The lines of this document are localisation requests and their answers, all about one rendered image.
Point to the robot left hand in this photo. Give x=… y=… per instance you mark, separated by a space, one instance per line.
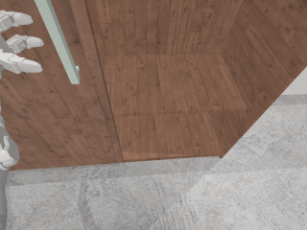
x=13 y=46

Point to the robot left upper arm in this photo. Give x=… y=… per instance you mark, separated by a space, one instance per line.
x=9 y=156

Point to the wardrobe door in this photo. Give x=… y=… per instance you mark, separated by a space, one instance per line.
x=53 y=122

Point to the handle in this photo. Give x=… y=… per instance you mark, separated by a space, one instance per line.
x=51 y=22

